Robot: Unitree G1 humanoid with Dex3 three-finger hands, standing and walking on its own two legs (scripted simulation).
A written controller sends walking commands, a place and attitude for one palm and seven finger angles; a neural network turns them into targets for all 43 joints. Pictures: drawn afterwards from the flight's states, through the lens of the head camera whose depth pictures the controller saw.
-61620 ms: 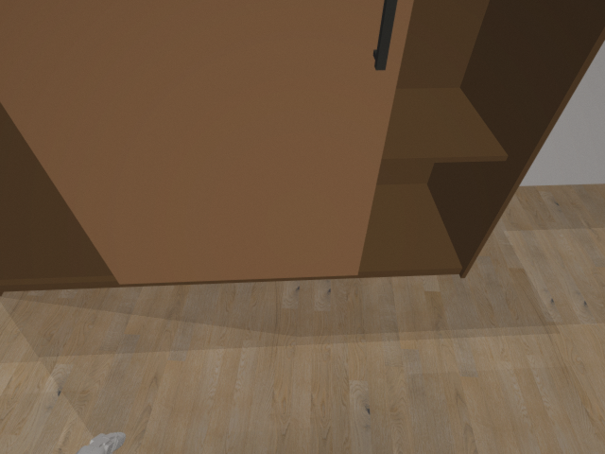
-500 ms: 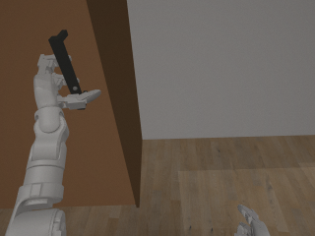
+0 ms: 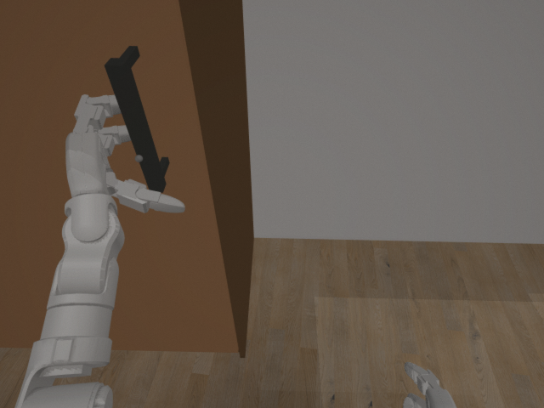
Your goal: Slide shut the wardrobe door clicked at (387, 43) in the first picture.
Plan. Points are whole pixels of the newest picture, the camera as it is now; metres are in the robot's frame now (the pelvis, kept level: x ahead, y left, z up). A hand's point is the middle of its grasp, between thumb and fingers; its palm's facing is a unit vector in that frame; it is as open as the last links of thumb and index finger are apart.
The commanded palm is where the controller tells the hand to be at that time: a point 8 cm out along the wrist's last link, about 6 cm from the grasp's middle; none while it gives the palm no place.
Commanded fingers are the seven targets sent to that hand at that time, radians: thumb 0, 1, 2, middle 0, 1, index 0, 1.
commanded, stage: slip the hand off the handle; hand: left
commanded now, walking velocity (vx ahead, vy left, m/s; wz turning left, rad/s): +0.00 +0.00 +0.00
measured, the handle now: (145, 125) +0.41 +0.21 +0.23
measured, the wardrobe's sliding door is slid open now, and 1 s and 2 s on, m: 0.00 0.00 0.00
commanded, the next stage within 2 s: draw the hand back to the body in 1.16 s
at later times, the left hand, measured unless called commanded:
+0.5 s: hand (90, 157) +0.37 +0.28 +0.20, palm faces +0.40 -0.90 -0.16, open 14.7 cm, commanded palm +0.32 +0.32 +0.21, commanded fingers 0.00 -0.55 0.20 -0.25 -1.15 -0.25 -1.15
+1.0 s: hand (55, 202) +0.29 +0.28 +0.20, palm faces +0.41 -0.90 -0.15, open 14.7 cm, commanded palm +0.24 +0.31 +0.21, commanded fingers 0.00 -0.55 0.20 -0.25 -1.15 -0.25 -1.15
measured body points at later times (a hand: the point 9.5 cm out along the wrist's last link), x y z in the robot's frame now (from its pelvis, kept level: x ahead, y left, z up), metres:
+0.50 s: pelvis -0.01 -0.01 +0.00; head +0.00 -0.01 +0.45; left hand +0.34 +0.32 +0.21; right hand +0.11 -0.26 -0.11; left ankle +0.02 +0.08 -0.74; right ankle -0.01 -0.09 -0.74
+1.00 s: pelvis +0.00 +0.00 -0.01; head -0.02 -0.01 +0.44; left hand +0.26 +0.33 +0.21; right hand +0.19 -0.23 -0.08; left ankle +0.02 +0.08 -0.74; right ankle -0.01 -0.09 -0.74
